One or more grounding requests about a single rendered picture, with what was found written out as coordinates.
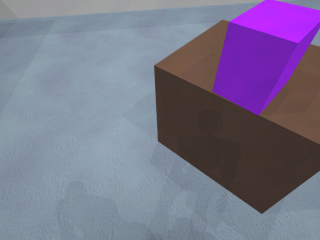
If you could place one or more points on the carton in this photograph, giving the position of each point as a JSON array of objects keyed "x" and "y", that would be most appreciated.
[{"x": 261, "y": 50}]

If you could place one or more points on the pedestal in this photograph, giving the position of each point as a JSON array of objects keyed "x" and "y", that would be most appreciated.
[{"x": 258, "y": 158}]

